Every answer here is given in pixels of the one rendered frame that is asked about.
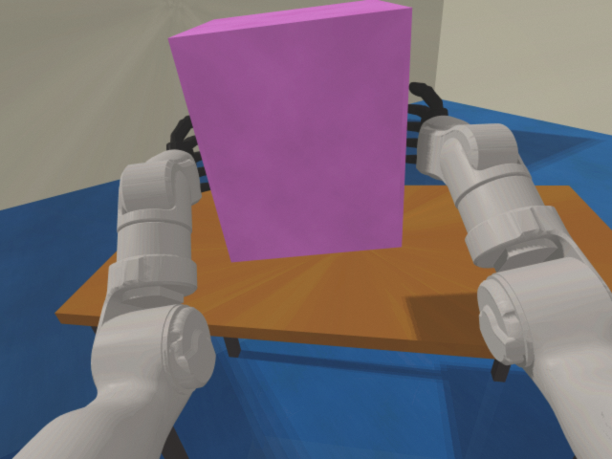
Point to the robot left upper arm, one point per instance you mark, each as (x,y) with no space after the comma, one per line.
(146,364)

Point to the right robot forearm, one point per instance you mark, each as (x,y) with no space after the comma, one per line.
(507,223)

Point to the left robot forearm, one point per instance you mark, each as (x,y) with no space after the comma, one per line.
(154,266)

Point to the carton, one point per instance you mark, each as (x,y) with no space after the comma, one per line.
(301,118)

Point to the left robot hand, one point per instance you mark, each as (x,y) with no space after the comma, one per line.
(178,141)

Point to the right robot hand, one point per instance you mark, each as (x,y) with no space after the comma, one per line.
(435,109)

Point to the table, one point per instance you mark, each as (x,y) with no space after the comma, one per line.
(419,298)

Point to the robot right upper arm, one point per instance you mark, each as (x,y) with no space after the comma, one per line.
(554,320)

